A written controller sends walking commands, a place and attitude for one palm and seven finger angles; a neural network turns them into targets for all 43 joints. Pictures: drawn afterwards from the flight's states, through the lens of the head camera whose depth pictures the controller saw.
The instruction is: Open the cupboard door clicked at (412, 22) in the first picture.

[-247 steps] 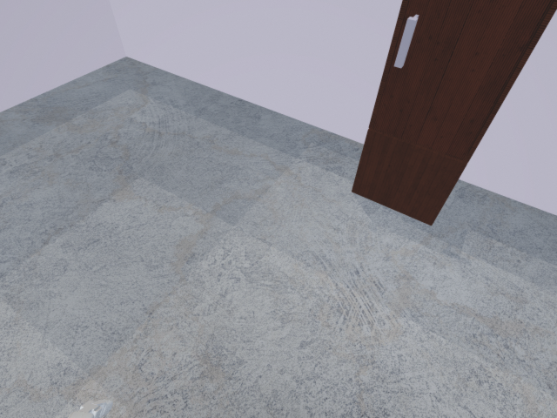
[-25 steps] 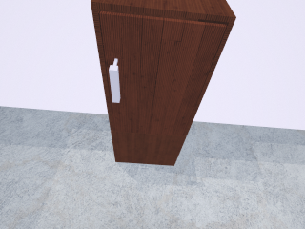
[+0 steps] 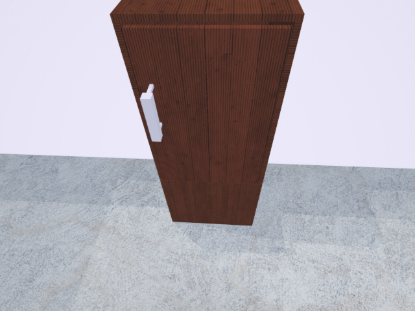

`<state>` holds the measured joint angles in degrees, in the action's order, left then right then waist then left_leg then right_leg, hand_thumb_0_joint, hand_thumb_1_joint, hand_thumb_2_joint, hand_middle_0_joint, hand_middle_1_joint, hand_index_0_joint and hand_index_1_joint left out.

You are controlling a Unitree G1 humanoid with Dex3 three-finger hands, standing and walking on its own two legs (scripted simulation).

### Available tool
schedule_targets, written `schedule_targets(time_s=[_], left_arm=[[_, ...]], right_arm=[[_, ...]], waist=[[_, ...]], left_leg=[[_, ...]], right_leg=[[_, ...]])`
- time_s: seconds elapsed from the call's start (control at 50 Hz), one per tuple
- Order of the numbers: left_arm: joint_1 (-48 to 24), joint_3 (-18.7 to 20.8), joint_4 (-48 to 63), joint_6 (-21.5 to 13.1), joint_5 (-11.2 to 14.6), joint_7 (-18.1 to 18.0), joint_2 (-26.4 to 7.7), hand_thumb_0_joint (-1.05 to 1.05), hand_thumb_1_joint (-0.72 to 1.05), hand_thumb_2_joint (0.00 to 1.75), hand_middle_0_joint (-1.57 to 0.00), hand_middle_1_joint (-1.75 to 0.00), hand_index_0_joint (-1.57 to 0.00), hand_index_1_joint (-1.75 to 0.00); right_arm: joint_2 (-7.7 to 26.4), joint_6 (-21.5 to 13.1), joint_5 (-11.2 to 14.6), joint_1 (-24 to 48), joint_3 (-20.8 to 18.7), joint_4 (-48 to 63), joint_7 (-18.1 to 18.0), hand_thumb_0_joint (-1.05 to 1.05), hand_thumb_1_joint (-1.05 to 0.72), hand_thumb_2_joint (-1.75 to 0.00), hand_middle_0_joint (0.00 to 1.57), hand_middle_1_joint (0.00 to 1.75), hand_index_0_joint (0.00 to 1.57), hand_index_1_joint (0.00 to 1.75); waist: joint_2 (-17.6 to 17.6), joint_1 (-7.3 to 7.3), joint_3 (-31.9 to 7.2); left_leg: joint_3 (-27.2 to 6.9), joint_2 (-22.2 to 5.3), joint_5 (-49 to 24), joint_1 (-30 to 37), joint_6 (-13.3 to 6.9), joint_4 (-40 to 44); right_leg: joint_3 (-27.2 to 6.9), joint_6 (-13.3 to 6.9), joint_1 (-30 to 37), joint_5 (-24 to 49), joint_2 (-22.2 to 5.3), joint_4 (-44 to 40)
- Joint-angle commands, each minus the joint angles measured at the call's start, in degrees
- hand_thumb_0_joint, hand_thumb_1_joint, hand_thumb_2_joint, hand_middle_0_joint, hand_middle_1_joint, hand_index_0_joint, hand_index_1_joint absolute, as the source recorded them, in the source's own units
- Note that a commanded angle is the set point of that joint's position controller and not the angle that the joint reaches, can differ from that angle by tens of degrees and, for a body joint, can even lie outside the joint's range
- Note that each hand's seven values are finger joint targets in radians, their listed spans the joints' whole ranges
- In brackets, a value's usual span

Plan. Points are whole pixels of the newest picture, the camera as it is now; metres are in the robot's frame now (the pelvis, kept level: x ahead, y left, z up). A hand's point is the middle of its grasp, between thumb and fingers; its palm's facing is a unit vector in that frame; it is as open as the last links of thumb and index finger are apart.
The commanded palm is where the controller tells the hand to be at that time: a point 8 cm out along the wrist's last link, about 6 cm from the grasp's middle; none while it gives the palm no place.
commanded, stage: come to a stop and stand still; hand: left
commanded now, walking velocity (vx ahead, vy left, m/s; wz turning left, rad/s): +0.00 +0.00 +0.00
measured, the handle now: (154, 113) +0.60 +0.20 +0.02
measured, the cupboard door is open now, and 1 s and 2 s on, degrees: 0 0 0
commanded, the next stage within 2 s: look again from close up in 0.42 s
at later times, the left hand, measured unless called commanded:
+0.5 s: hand out of the picture +0.05 +0.21 -0.18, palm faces +0.01 -0.98 -0.21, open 7.4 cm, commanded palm none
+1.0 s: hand out of the picture +0.00 +0.20 -0.18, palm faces -0.03 -0.97 -0.23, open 7.4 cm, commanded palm none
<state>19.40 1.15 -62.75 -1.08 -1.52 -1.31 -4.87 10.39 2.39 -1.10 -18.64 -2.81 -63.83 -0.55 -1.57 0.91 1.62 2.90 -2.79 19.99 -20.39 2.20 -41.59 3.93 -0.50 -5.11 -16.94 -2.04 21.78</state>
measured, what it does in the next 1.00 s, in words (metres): steps on the spot: left foot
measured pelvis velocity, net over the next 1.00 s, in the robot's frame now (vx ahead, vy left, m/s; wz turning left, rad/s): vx -0.01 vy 0.01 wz -0.02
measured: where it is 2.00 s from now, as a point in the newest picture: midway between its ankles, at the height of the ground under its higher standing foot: outside the picture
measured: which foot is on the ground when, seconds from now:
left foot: up 0.00-0.06, down 0.08-1.00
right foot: down 0.00-1.00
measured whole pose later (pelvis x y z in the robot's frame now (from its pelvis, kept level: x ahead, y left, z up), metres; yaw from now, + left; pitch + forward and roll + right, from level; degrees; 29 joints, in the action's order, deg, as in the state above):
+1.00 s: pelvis -0.01 +0.01 -0.01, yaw -1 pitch -1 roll +1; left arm 16.0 -0.6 -60.8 -0.1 -1.0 -1.3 -10.6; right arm 9.3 0.0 -1.3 -16.8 0.1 -61.0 -0.7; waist -0.6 -0.4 2.1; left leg 5.3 -2.8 14.0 -15.6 0.7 -30.4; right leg 2.3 0.9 -10.0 -20.9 -2.8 31.5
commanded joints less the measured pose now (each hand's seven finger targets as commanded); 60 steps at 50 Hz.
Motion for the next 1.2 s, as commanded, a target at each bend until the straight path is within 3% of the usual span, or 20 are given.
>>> schedule_targets(time_s=[0.0,0.02,0.04,0.06,0.08,0.1,0.14,0.2,0.26,0.48,0.5,0.52,0.54,0.62,0.7,0.78,0.88,1.08,1.12,1.18], left_arm=[[2.30,2.28,0.71,-0.09,0.17,-1.41,-10.87,0.00,0.90,0.90,-0.20,-0.30,-0.20,-0.30],[1.62,2.10,0.53,0.03,0.52,-1.38,-10.26,0.00,0.90,0.90,-0.20,-0.30,-0.20,-0.30],[1.96,1.93,0.68,0.22,0.60,-1.31,-8.94,0.00,0.90,0.90,-0.20,-0.30,-0.20,-0.30],[3.43,1.55,0.48,0.40,0.83,-1.36,-7.20,0.00,0.90,0.90,-0.20,-0.30,-0.20,-0.30],[3.96,1.15,0.28,0.71,0.86,-1.59,-5.81,0.00,0.90,0.90,-0.20,-0.30,-0.20,-0.30],[3.57,1.05,0.25,0.95,0.60,-1.71,-5.19,0.00,0.90,0.90,-0.20,-0.30,-0.20,-0.30],[2.48,0.80,-1.02,1.50,0.79,-1.42,-6.02,0.00,0.90,0.90,-0.20,-0.30,-0.20,-0.30],[3.32,0.57,-2.08,1.33,0.79,-1.40,-7.13,0.00,0.90,0.90,-0.20,-0.30,-0.20,-0.30],[1.94,0.62,-1.85,1.11,0.68,-1.45,-8.36,0.00,0.90,0.90,-0.20,-0.30,-0.20,-0.30],[-1.16,0.26,-0.80,1.00,0.73,-1.23,-10.06,0.00,0.90,0.90,-0.20,-0.30,-0.20,-0.30],[1.17,-0.44,0.39,-0.79,-0.43,-3.42,-10.68,0.00,0.90,0.90,-0.20,-0.30,-0.20,-0.30],[-1.11,0.11,3.40,-0.91,0.00,-3.07,-12.45,0.00,0.90,0.90,-0.20,-0.30,-0.20,-0.30],[-2.48,0.16,3.78,-0.89,0.05,-2.45,-12.71,0.00,0.90,0.90,-0.20,-0.30,-0.20,-0.30],[-2.22,-0.13,4.92,-0.44,0.63,-1.61,-11.92,0.00,0.90,0.90,-0.20,-0.30,-0.20,-0.30],[-3.06,-0.24,5.41,-0.01,0.64,-1.13,-12.22,0.00,0.90,0.90,-0.20,-0.30,-0.20,-0.30],[-3.20,-0.43,5.21,0.28,0.71,-0.81,-12.99,0.00,0.90,0.90,-0.20,-0.30,-0.20,-0.30],[-2.29,-0.33,4.71,0.32,0.74,-0.67,-12.99,0.00,0.90,0.90,-0.20,-0.30,-0.20,-0.30],[-0.14,-0.23,2.94,-0.11,0.66,-0.67,-12.12,0.00,0.90,0.90,-0.20,-0.30,-0.20,-0.30],[1.25,-0.05,2.24,-0.01,0.48,-0.42,-11.84,0.00,0.90,0.90,-0.20,-0.30,-0.20,-0.30],[1.90,0.52,1.96,0.22,0.28,0.03,-12.58,0.00,0.90,0.90,-0.20,-0.30,-0.20,-0.30]], right_arm=[[1.04,-2.14,0.77,1.68,0.35,3.77,-0.48,0.00,-0.90,-0.90,0.20,0.30,0.20,0.30],[1.06,-2.58,0.79,-0.16,0.43,2.75,-0.67,0.00,-0.90,-0.90,0.20,0.30,0.20,0.30],[2.56,-3.26,0.63,-1.89,0.16,1.87,-0.89,0.00,-0.90,-0.90,0.20,0.30,0.20,0.30],[4.96,-3.76,0.40,-3.05,-0.10,1.44,-1.23,0.00,-0.90,-0.90,0.20,0.30,0.20,0.30],[6.65,-3.54,0.37,-2.61,-0.32,1.53,-1.50,0.00,-0.90,-0.90,0.20,0.30,0.20,0.30],[7.03,-3.17,0.26,-1.36,-0.45,1.89,-1.57,0.00,-0.90,-0.90,0.20,0.30,0.20,0.30],[5.68,-3.21,0.54,1.08,0.25,1.43,-2.04,0.00,-0.90,-0.90,0.20,0.30,0.20,0.30],[4.92,-3.35,0.67,2.33,0.47,1.52,-2.35,0.00,-0.90,-0.90,0.20,0.30,0.20,0.30],[5.08,-3.23,0.75,2.61,0.39,1.68,-2.26,0.00,-0.90,-0.90,0.20,0.30,0.20,0.30],[4.92,-3.29,0.51,4.57,0.94,0.73,-1.58,0.00,-0.90,-0.90,0.20,0.30,0.20,0.30],[8.44,-3.89,0.72,5.23,0.68,5.48,-0.76,0.00,-0.90,-0.90,0.20,0.30,0.20,0.30],[6.44,-3.93,0.10,2.63,0.68,6.04,-0.28,0.00,-0.90,-0.90,0.20,0.30,0.20,0.30],[6.16,-3.98,-0.29,4.57,0.73,5.87,-0.21,0.00,-0.90,-0.90,0.20,0.30,0.20,0.30],[7.05,-3.86,-0.05,2.92,1.06,7.69,-0.45,0.00,-0.90,-0.90,0.20,0.30,0.20,0.30],[6.41,-3.44,0.12,3.52,1.29,8.35,-0.40,0.00,-0.90,-0.90,0.20,0.30,0.20,0.30],[5.84,-3.13,0.07,2.87,1.62,7.55,-0.22,0.00,-0.90,-0.90,0.20,0.30,0.20,0.30],[5.47,-3.33,0.10,1.21,1.81,6.10,-0.28,0.00,-0.90,-0.90,0.20,0.30,0.20,0.30],[4.55,-3.86,0.34,1.15,1.79,4.16,-0.73,0.00,-0.90,-0.90,0.20,0.30,0.20,0.30],[4.44,-3.73,0.11,0.54,1.74,3.59,-0.56,0.00,-0.90,-0.90,0.20,0.30,0.20,0.30],[3.83,-3.39,-0.18,1.12,1.57,4.10,-0.09,0.00,-0.90,-0.90,0.20,0.30,0.20,0.30]], waist=[[11.98,0.07,0.53],[10.75,-0.94,-0.26],[6.51,-1.07,-1.64],[0.20,-0.89,-4.90],[-3.40,-0.41,-4.94],[-3.15,-0.39,-2.82],[-8.05,-0.12,-0.56],[-3.86,-0.21,-1.60],[0.00,-0.93,-2.70],[2.11,-0.66,-0.57],[1.80,-0.80,3.75],[0.20,-1.63,1.03],[-4.53,-0.51,2.80],[-2.72,-1.23,-2.89],[2.46,-1.13,0.30],[3.60,-1.18,3.99],[2.58,-1.04,3.38],[2.35,-0.60,0.85],[2.17,-0.44,0.48],[4.82,-0.29,5.20]], left_leg=[[1.40,0.93,-4.58,3.97,-0.14,12.87],[1.88,1.17,-11.57,9.71,-0.42,18.07],[0.06,-1.35,-21.44,15.03,-1.45,18.40],[-4.52,-6.55,-35.21,19.96,-3.75,15.70],[-6.75,-10.33,-39.50,19.54,-6.25,15.69],[-5.91,-10.87,-36.15,16.96,-6.79,16.47],[-6.30,-8.93,-40.24,14.72,-7.13,18.14],[-3.33,-6.46,-44.67,17.43,-5.47,15.73],[-2.09,-5.28,-42.80,17.75,-4.09,15.26],[-2.32,-4.43,-29.95,15.37,-3.24,19.40],[-2.27,-4.47,-39.41,11.44,-2.48,8.69],[-3.15,-4.30,-26.99,9.02,-3.11,10.64],[-2.50,-3.47,-22.05,8.07,-3.19,13.14],[-3.83,-4.38,-21.43,9.49,-4.74,13.78],[-2.83,-3.45,-11.49,6.67,-4.51,15.11],[-2.08,-2.52,-5.35,5.34,-3.95,16.53],[-1.75,-2.77,-6.17,5.76,-3.82,17.17],[-0.91,-3.48,-13.36,8.56,-3.65,16.38],[-0.10,-3.03,-6.79,8.37,-3.82,15.37],[1.62,-1.27,2.31,3.32,-3.59,12.47]], right_leg=[[-7.94,-6.23,-0.06,32.31,-12.24,0.45],[-6.55,-4.32,-2.61,29.95,-10.03,2.98],[-4.93,-2.28,-5.46,24.61,-7.26,6.26],[-3.13,-0.53,-8.54,15.70,-4.96,8.19],[-1.63,0.63,-9.25,3.94,-3.35,7.27],[-1.28,0.92,-9.19,-1.09,-2.55,6.08],[-0.62,1.30,-7.03,3.46,-2.93,6.00],[-1.92,1.07,-5.21,13.31,-4.18,3.49],[-2.15,0.96,-3.34,21.07,-5.04,2.96],[-2.71,1.01,-2.39,16.94,-5.51,-0.62],[-6.22,1.29,-8.85,23.89,-5.01,0.68],[-4.89,-0.78,-6.04,15.46,-5.61,3.20],[-4.73,-1.41,-7.03,12.26,-5.35,3.31],[-2.88,-1.31,-6.46,5.14,-2.46,6.55],[-3.98,-1.06,-8.41,1.51,-3.01,4.39],[-5.46,-1.34,-11.78,-4.65,-3.45,1.92],[-5.42,-1.30,-11.68,-4.24,-3.30,1.64],[-5.79,-1.26,-9.56,6.85,-3.82,2.11],[-6.12,-1.84,-9.47,-1.67,-3.71,1.63],[-9.01,-3.54,-11.35,-13.54,-4.65,-1.46]])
